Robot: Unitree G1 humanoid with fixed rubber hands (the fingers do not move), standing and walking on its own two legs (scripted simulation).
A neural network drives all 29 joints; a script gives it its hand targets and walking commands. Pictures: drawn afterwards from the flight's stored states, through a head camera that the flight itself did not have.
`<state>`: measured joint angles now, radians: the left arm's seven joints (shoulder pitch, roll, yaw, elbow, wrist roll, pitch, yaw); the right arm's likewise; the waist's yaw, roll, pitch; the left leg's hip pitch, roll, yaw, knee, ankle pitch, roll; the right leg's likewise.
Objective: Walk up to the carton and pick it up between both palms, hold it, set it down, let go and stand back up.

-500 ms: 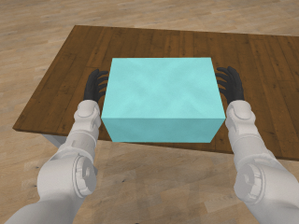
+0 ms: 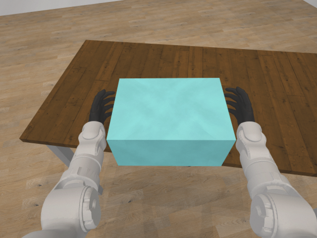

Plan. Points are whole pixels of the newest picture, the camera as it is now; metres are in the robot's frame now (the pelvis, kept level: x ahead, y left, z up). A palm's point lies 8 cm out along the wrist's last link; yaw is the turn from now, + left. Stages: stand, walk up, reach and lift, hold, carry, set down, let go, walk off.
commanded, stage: reach and lift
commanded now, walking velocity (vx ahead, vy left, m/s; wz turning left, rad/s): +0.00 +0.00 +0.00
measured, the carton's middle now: (169, 121) +0.44 +0.03 +0.02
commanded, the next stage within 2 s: none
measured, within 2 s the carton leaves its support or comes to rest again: leaves its support in 0.10 s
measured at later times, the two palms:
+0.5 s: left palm (84, 113) +0.38 +0.23 +0.11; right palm (250, 110) +0.39 -0.15 +0.13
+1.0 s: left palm (87, 118) +0.35 +0.21 +0.13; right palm (265, 120) +0.36 -0.17 +0.14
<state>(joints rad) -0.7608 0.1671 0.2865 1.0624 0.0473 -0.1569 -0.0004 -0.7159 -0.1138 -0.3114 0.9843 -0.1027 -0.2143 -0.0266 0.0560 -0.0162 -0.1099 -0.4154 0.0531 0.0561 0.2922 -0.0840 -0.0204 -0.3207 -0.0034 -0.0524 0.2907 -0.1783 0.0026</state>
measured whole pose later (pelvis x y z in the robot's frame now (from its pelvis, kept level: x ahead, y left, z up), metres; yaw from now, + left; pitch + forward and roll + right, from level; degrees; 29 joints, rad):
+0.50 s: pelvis -0.02 +0.01 +0.00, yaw +0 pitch +4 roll +0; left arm -0.77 0.15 0.28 0.85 0.13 0.13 0.01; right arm -0.75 -0.13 -0.32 0.97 -0.05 -0.06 0.00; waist 0.06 -0.08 -0.07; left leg -0.25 0.03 0.07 0.23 -0.05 0.00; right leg -0.16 -0.02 -0.04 0.25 -0.15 0.01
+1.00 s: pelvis -0.01 +0.00 +0.00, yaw +1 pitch -2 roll +0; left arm -0.49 0.09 0.30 0.27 0.17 0.43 -0.06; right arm -0.52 -0.14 -0.08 0.53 0.14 0.13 -0.08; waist -0.02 -0.06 0.00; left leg -0.12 0.04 0.05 0.25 -0.09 -0.02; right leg -0.02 -0.01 -0.06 0.24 -0.18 0.00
